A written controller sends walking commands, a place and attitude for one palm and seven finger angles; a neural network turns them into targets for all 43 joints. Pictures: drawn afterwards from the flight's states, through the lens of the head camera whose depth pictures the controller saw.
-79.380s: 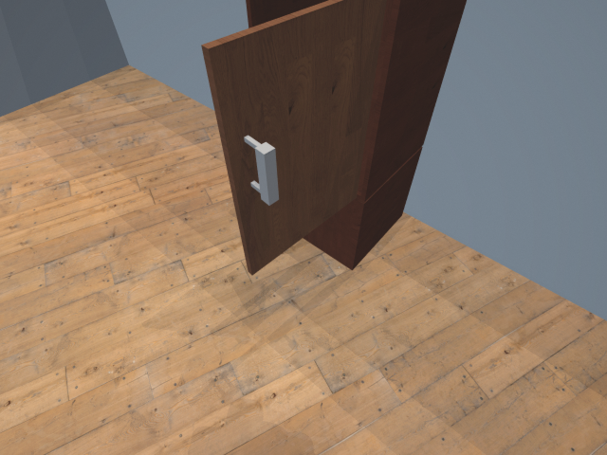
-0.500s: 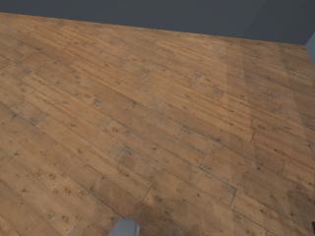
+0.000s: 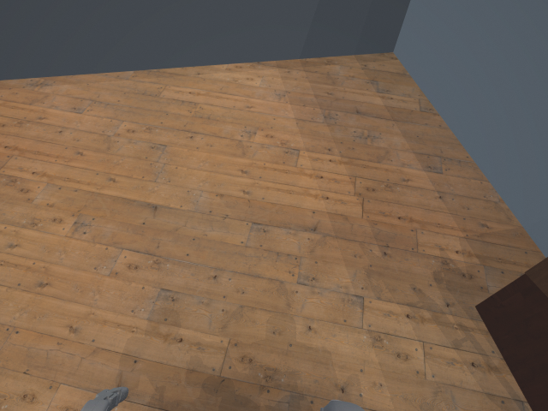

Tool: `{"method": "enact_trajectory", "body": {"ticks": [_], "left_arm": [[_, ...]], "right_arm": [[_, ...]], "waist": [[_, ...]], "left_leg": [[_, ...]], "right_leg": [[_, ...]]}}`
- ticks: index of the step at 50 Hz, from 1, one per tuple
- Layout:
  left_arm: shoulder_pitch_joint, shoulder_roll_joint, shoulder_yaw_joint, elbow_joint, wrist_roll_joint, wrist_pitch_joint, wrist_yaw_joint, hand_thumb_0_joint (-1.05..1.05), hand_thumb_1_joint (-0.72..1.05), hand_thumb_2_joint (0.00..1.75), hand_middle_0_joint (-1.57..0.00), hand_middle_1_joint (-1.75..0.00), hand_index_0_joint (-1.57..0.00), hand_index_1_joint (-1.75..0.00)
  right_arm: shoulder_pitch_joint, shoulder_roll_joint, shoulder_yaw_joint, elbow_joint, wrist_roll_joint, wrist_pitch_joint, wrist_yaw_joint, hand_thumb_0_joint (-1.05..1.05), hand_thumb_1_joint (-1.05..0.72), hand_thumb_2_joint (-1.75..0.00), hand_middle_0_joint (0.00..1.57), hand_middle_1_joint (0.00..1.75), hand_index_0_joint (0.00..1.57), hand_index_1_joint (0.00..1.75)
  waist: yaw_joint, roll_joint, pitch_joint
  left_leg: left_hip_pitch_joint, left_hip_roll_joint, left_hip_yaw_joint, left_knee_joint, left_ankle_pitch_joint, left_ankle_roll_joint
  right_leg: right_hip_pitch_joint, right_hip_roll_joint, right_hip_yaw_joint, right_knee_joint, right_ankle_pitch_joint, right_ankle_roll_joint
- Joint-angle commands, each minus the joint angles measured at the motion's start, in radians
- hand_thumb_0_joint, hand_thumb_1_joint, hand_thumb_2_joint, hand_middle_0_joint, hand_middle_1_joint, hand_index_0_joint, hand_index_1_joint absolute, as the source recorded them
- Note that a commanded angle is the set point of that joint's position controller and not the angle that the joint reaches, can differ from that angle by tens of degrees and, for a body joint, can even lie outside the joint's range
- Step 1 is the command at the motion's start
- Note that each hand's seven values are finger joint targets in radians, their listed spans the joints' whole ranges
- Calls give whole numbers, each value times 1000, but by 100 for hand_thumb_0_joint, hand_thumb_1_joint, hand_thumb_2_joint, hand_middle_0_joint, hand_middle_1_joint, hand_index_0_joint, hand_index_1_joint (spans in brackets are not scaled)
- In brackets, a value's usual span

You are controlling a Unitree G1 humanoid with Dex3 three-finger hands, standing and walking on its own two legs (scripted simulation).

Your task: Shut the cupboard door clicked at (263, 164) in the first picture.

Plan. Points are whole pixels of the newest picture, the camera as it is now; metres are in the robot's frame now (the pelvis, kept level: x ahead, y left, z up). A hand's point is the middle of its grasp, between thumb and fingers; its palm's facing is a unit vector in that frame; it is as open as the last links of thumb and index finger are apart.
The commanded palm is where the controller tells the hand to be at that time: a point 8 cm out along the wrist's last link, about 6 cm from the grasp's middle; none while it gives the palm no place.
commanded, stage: turn to face it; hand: left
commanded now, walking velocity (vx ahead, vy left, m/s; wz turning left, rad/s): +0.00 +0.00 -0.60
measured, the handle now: out of the picture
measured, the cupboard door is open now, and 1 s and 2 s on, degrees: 13 13 13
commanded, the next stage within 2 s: take the last steps up to it in 1.74 s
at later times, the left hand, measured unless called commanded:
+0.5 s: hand (178, 410) +0.14 +0.17 -0.18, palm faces -0.21 -0.96 -0.19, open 7.4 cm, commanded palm none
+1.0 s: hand (234, 355) +0.22 +0.08 -0.15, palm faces -0.53 -0.79 -0.30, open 7.4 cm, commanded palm none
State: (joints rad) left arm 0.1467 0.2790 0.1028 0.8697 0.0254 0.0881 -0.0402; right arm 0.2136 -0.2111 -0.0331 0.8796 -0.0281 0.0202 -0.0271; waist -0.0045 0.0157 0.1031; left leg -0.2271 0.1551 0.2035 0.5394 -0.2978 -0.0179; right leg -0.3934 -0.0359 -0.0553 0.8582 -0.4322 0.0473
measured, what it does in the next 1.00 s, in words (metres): steps on the spot, turning right: right foot, then left foot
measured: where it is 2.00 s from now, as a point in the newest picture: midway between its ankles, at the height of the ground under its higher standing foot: outside the picture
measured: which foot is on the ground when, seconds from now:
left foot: down 0.00-0.08, up 0.10-0.48, down 0.50-0.90, up 0.92-1.00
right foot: up 0.00-0.06, down 0.08-0.50, up 0.52-0.88, down 0.90-1.00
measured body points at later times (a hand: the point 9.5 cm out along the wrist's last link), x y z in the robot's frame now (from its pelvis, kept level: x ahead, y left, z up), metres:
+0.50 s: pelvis +0.02 +0.00 -0.01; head +0.07 +0.00 +0.43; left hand +0.15 +0.22 -0.16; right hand +0.06 -0.28 -0.14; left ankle +0.06 +0.12 -0.74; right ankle -0.01 -0.13 -0.74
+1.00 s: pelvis +0.02 -0.04 -0.01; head +0.04 -0.09 +0.43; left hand +0.25 +0.12 -0.13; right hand -0.09 -0.29 -0.17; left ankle +0.05 +0.11 -0.67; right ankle -0.04 -0.12 -0.74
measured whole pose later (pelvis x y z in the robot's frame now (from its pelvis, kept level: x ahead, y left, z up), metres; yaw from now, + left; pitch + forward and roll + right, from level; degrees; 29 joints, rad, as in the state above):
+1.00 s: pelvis +0.02 -0.04 -0.01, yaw -34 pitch +1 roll +0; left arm 0.15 0.21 0.06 0.87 0.02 0.04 -0.01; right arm 0.20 -0.29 -0.07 0.91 -0.01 0.08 -0.03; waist -0.02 0.08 0.11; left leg -0.44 0.12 0.06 1.11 -0.51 -0.06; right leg -0.31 0.00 -0.05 0.64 -0.34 -0.03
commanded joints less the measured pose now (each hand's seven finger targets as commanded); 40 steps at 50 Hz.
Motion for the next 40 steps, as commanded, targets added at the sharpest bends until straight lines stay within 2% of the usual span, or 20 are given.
{"method": "enact_trajectory", "body": {"ticks": [1,2,3,4,5,6,7,9,11,15,19,22,23,24,25,26,28,31,36,40], "left_arm": [[15,37,-6,-85,-4,-45,-1,0,90,90,-20,-30,-20,-30],[66,56,0,-65,-4,-52,1,0,90,90,-20,-30,-20,-30],[143,128,12,-41,2,-64,10,0,90,90,-20,-30,-20,-30],[190,233,32,-25,8,-75,27,0,90,90,-20,-30,-20,-30],[212,246,30,-16,-8,-67,41,0,90,90,-20,-30,-20,-30],[168,213,27,-30,-7,-60,50,0,90,90,-20,-30,-20,-30],[98,185,27,-46,-2,-61,59,0,90,90,-20,-30,-20,-30],[27,124,3,-68,-8,-64,59,0,90,90,-20,-30,-20,-30],[11,120,3,-75,-6,-70,56,0,90,90,-20,-30,-20,-30],[55,126,9,-60,-2,-73,50,0,90,90,-20,-30,-20,-30],[60,142,21,-56,5,-67,51,0,90,90,-20,-30,-20,-30],[21,138,23,-57,-2,-57,47,0,90,90,-20,-30,-20,-30],[-2,116,18,-63,-9,-53,47,0,90,90,-20,-30,-20,-30],[21,56,7,-78,-19,-48,42,0,90,90,-20,-30,-20,-30],[32,25,-2,-91,-18,-48,34,0,90,90,-20,-30,-20,-30],[10,61,-1,-91,-7,-47,33,0,90,90,-20,-30,-20,-30],[25,72,18,-64,2,-37,17,0,90,90,-20,-30,-20,-30],[22,46,10,-61,-4,-33,0,0,90,90,-20,-30,-20,-30],[-41,23,-3,-83,-6,-29,-5,0,90,90,-20,-30,-20,-30],[-31,19,-6,-82,-6,-38,-5,0,90,90,-20,-30,-20,-30]], "right_arm": [[19,-226,-67,-45,0,-9,2,0,-90,-90,20,30,20,30],[4,-225,-68,-49,4,-8,5,0,-90,-90,20,30,20,30],[1,-187,-63,-63,15,-7,11,0,-90,-90,20,30,20,30],[-49,-103,-38,-114,16,-5,14,0,-90,-90,20,30,20,30],[-63,-135,-38,-118,16,12,2,0,-90,-90,20,30,20,30],[-79,-129,-41,-118,15,20,2,0,-90,-90,20,30,20,30],[-56,-121,-39,-101,14,17,-3,0,-90,-90,20,30,20,30],[-46,-147,-44,-72,10,16,3,0,-90,-90,20,30,20,30],[-12,-129,-43,-55,10,19,9,0,-90,-90,20,30,20,30],[-41,-114,-44,-69,9,19,7,0,-90,-90,20,30,20,30],[-58,-96,-37,-87,18,4,0,0,-90,-90,20,30,20,30],[17,-94,-37,-68,24,-5,-7,0,-90,-90,20,30,20,30],[70,-115,-39,-52,23,-14,-11,0,-90,-90,20,30,20,30],[89,-193,-48,-49,12,-27,-14,0,-90,-90,20,30,20,30],[96,-268,-61,-61,3,-24,-17,0,-90,-90,20,30,20,30],[83,-257,-55,-72,-2,-15,-16,0,-90,-90,20,30,20,30],[-12,-196,-38,-94,-7,-22,-23,0,-90,-90,20,30,20,30],[-30,-175,-34,-98,-5,-19,-25,0,-90,-90,20,30,20,30],[44,-192,-51,-60,-4,-14,-16,0,-90,-90,20,30,20,30],[20,-220,-64,-53,-6,-8,-4,0,-90,-90,20,30,20,30]], "waist": [[-2,191,-157],[29,149,-174],[66,-14,-216],[97,-308,-188],[100,-269,-192],[79,-187,-131],[47,-288,-136],[18,-227,-119],[-2,-165,-148],[18,-133,-144],[28,-145,-163],[-11,-162,-166],[-42,-122,-183],[-40,94,-211],[-36,313,-186],[-43,207,-160],[2,193,-120],[4,162,-116],[-33,177,-122],[-28,227,-125]], "left_leg": [[104,194,-102,-34,443,98],[44,164,-66,55,386,57],[-76,103,-17,217,207,1],[-365,-60,-3,459,-326,-54],[-380,-62,-150,609,-356,-46],[-411,-41,-200,656,-283,-40],[-455,-33,-212,666,-237,-46],[-394,-29,-218,656,-117,-61],[-333,-49,-200,603,-70,-67],[-326,-78,-198,502,-82,-72],[-233,-104,-192,270,-141,-62],[-55,-135,-183,27,-14,-48],[75,-109,-190,-118,88,-43],[198,75,-364,-236,144,8],[209,291,-549,-262,302,113],[120,330,-536,-235,334,174],[61,243,-410,-233,388,166],[129,179,-232,-168,513,150],[178,190,-153,-145,509,144],[133,209,-111,-96,461,126]], "right_leg": [[101,33,-54,-248,120,-32],[212,33,-56,-371,238,-44],[366,-79,78,-467,393,-83],[462,-314,426,-494,744,-192],[376,-382,447,-501,778,-269],[335,-339,385,-508,696,-273],[350,-291,389,-507,632,-261],[279,-218,290,-491,637,-230],[253,-185,250,-485,610,-213],[255,-185,319,-493,551,-234],[247,-189,391,-443,618,-251],[148,-138,404,-379,595,-193],[69,-90,364,-324,513,-147],[-68,40,257,-188,244,-87],[-189,113,103,52,-173,-32],[-156,54,127,204,-182,-31],[-178,30,110,342,-93,-5],[-188,7,59,308,-38,9],[-128,1,-1,98,-19,7],[-11,19,-44,-87,4,-15]]}}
